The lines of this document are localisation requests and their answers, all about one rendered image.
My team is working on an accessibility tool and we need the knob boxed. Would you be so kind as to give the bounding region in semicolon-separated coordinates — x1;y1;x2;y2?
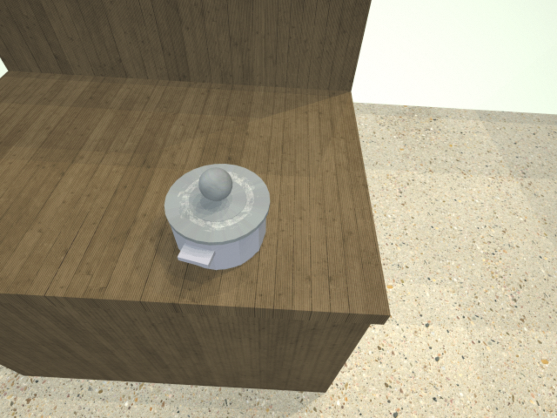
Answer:
198;167;232;201

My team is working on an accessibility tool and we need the lid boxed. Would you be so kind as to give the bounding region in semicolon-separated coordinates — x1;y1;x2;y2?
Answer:
164;164;270;246

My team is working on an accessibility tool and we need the table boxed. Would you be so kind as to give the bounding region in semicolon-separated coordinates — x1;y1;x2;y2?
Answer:
0;0;391;393

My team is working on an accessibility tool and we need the pot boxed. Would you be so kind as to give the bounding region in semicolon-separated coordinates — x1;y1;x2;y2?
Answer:
171;218;266;270

